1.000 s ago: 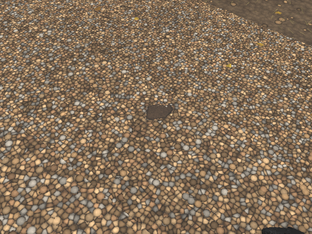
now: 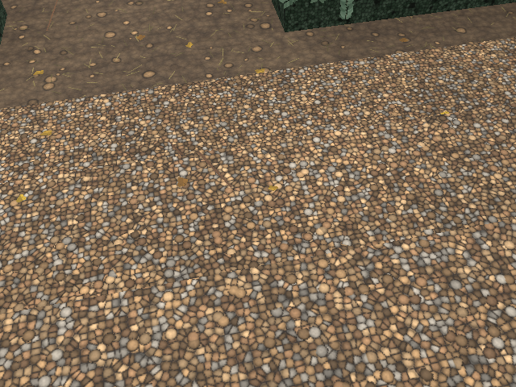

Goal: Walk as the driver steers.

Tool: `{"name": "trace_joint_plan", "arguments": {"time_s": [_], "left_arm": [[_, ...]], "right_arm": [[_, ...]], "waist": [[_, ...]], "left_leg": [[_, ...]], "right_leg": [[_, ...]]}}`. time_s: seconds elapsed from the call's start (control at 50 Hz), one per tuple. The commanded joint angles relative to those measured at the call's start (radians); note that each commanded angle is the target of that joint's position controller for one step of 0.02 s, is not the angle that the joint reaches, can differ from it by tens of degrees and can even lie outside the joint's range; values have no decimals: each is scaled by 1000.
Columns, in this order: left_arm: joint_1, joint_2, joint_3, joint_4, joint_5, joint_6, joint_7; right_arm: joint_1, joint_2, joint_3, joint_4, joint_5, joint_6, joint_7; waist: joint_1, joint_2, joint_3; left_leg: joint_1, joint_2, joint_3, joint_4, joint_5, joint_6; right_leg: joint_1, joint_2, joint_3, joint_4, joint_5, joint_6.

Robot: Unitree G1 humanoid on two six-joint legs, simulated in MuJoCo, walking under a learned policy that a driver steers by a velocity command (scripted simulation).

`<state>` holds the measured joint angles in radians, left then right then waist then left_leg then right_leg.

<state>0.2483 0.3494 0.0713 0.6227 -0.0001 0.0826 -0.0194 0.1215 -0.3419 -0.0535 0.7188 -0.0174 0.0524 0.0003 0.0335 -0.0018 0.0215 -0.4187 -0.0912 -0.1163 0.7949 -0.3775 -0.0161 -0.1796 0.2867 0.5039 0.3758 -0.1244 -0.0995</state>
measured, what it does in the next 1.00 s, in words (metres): steps on the spot, turning left: left foot, then right foot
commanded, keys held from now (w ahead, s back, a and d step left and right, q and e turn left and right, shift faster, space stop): shift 0.38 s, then q+shift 0.62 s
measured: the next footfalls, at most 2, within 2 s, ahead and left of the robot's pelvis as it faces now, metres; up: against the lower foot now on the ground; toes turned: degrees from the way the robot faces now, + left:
left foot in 0.10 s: +0.03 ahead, +0.11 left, +0.00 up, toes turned -12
right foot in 0.44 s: +0.02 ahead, -0.10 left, +0.00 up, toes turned +3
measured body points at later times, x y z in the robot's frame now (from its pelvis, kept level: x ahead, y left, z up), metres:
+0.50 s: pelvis +0.01 +0.02 -0.01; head +0.02 +0.02 +0.44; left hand +0.14 +0.28 -0.13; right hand +0.08 -0.23 -0.13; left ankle -0.01 +0.11 -0.75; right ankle -0.02 -0.11 -0.75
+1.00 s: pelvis -0.03 +0.07 -0.01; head +0.00 +0.11 +0.44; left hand +0.03 +0.38 -0.13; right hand +0.14 -0.19 -0.10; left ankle -0.06 +0.12 -0.75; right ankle +0.03 -0.08 -0.67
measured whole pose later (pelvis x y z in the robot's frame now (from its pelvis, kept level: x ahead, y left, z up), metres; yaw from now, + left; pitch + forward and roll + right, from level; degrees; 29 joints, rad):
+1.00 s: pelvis -0.03 +0.07 -0.01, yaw +21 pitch +1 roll -2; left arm 0.10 0.32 0.05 0.76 0.03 0.07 0.01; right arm 0.33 -0.31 -0.06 0.66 0.01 0.07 0.01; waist -0.04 -0.04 0.06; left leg -0.24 -0.15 -0.18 0.51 -0.26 0.11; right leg -0.53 0.01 0.06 1.08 -0.42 0.05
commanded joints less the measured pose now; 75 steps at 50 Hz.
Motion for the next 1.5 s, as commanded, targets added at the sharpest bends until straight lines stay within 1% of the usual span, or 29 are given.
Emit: {"name": "trace_joint_plan", "arguments": {"time_s": [0.02, 0.08, 0.12, 0.14, 0.18, 0.26, 0.32, 0.4, 0.44, 0.46, 0.56, 0.6, 0.64, 0.76, 0.78, 0.8, 0.82, 0.84, 0.86, 0.9, 1.0, 1.22, 1.34, 1.4, 1.42, 1.44, 1.46, 1.48, 1.5], "left_arm": [[0, 138, 30, -48, 7, -11, 1], [-25, 121, 14, -26, -2, -16, 12], [90, 68, 4, 6, 8, -33, 24], [47, 150, 29, -1, 9, -27, 29], [1, 123, 20, 35, 15, -21, 23], [-41, 80, 3, 67, 0, -6, 7], [-75, 4, -31, 90, -3, -2, 12], [-32, -14, -40, 146, -5, -7, 33], [-27, 69, -21, 150, 22, -27, 53], [-77, 142, 1, 148, 15, -29, 55], [-60, 113, 21, 128, 16, -16, 53], [-123, 83, 12, 99, 14, -13, 57], [-128, 79, 11, 88, 19, -22, 52], [-200, 117, 26, 78, 14, -22, 33], [-211, 107, 23, 83, 2, -22, 28], [-169, 73, 17, 75, 7, -19, 23], [-176, 36, 0, 28, 34, -9, 30], [-171, 54, 2, 35, 40, -12, 35], [-171, 58, -2, 33, 30, -26, 41], [-224, 118, 20, 62, 27, -40, 51], [-185, 57, 0, 65, 36, -20, 27], [-197, 91, -16, -4, 33, -41, 34], [-117, 94, -23, 1, 10, -53, 35], [-61, 80, -20, 16, 5, -53, 51], [-24, 81, -17, 25, 14, -55, 58], [-37, 119, -14, -5, 27, -51, 63], [-6, 174, -4, -3, 32, -56, 50], [-13, 148, 9, 29, 30, -73, 30], [-67, 98, -5, 19, 19, -91, 17]], "right_arm": [[7, -106, -23, -64, 10, -17, -5], [59, -87, -21, -48, 11, -23, -24], [-9, -139, -12, -112, 11, -19, -35], [44, -162, -17, -90, 4, -25, -19], [6, -62, 4, -81, 21, -43, -7], [45, -55, 24, -53, 3, -39, -15], [80, -43, 34, -22, 2, -37, -8], [108, -54, 33, 18, 10, -36, 8], [101, -77, 22, 9, 21, -50, 10], [115, -76, 16, -6, 33, -52, 12], [144, -78, -1, -33, 27, -23, 15], [174, -58, -12, -34, 15, -3, 20], [138, -59, -20, -48, 15, 18, 30], [228, -47, -27, -65, 23, 31, 42], [276, -44, -34, -51, 7, 25, 33], [242, -134, -51, -73, -13, 8, 22], [289, -257, -67, -97, 22, -17, 31], [350, -265, -79, -83, 38, -24, 34], [278, -267, -87, -99, 27, -18, 27], [146, -168, -61, -132, 23, 0, 10], [208, -149, -69, -128, 27, 10, 3], [178, -164, -71, -157, 16, 17, 3], [108, -154, -55, -149, 3, 16, 2], [84, -143, -41, -124, 20, 14, -6], [89, -131, -34, -115, 30, 9, -7], [156, -46, -12, -103, 26, 2, -3], [139, -121, -28, -103, -9, -6, -9], [42, -121, -23, -113, -15, -14, -8], [-3, -139, -26, -115, -8, -23, -5]], "waist": [[-5, -91, -83], [-48, -11, -86], [3, 169, -119], [-25, 177, -103], [-14, 40, -80], [-41, 111, -32], [-62, 147, -25], [-27, 140, -42], [-20, 66, -62], [-60, -50, -46], [-9, -128, -92], [-18, -185, -77], [-24, -93, -15], [-78, -116, -57], [-119, -27, -48], [-85, 212, 13], [-49, 264, -7], [-74, 184, -69], [-60, 214, -70], [-39, 136, 5], [-58, 27, -58], [-77, 89, -80], [-58, 115, -119], [-20, 59, -97], [-5, -37, -149], [-32, -250, -176], [-3, -167, -90], [10, -141, -25], [-6, -90, 42]], "left_leg": [[107, 0, -11, -149, -27, 12], [328, 30, -58, -455, 165, 52], [452, 371, -351, -468, 635, 173], [350, 441, -429, -457, 892, 330], [255, 367, -282, -467, 815, 307], [292, 233, -151, -473, 667, 232], [300, 206, -136, -488, 587, 198], [284, 198, -176, -450, 661, 157], [197, 174, -202, -413, 587, 117], [176, 110, -147, -402, 433, 108], [52, 39, -58, -75, 298, 94], [26, 9, 35, 162, -177, 88], [-4, 70, 69, 279, -210, 73], [216, 48, 169, -54, -59, 77], [281, 36, 120, -226, 33, 99], [339, 195, -254, -395, 418, 163], [337, 368, -568, -377, 941, 295], [369, 376, -566, -370, 1028, 381], [325, 361, -609, -435, 644, 408], [285, 248, -463, -450, 442, 309], [321, 183, -373, -418, 637, 238], [385, 146, -551, -365, 764, 223], [346, 115, -555, -341, 931, 188], [293, 68, -566, -320, 696, 120], [172, 4, -503, -233, 246, 84], [-6, -112, -320, 6, -253, 48], [-178, -162, -198, 120, -262, 58], [-218, -77, -132, 233, -136, 60], [-234, -29, -136, 234, -20, 47]], "right_leg": [[78, -312, 221, -1, 440, -43], [-20, -244, 184, 63, 143, 18], [-169, -65, -105, 404, -495, 97], [-219, -41, -220, 545, -531, 97], [-157, -127, -244, 657, -367, 109], [-188, -142, -302, 519, -324, 133], [-104, -190, -380, 279, -342, 138], [67, -230, -430, -49, -106, 108], [205, -319, -349, -49, 106, 84], [148, -345, -345, 45, 243, 53], [145, -474, -305, 64, 369, -70], [53, -622, -236, 16, 460, -167], [-16, -656, -286, -24, 425, -171], [-61, -546, -526, 205, 323, -23], [-124, -503, -587, 403, 216, 15], [-363, -372, -616, 650, -373, 85], [-520, -243, -497, 776, -602, 130], [-511, -255, -410, 850, -599, 139], [-523, -258, -393, 838, -537, 140], [-491, -307, -400, 734, -370, 143], [-435, -268, -431, 717, -234, 149], [-420, -203, -400, 624, -205, 126], [-172, -179, -422, 449, -223, 119], [12, -197, -379, 55, -177, 99], [198, -255, -299, -59, -114, 58], [352, -481, -51, -112, -299, -16], [282, -583, 121, -130, -332, -121], [146, -604, 191, -182, -551, -208], [73, -565, 132, -206, -563, -189]]}}
Velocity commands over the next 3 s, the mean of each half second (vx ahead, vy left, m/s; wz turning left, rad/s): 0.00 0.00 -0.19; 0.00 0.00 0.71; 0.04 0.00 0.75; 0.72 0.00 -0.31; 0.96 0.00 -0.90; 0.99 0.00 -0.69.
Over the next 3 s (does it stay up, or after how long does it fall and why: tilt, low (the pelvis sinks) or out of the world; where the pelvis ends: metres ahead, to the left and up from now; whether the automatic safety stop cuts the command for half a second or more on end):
stays up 0.97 0.46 -0.28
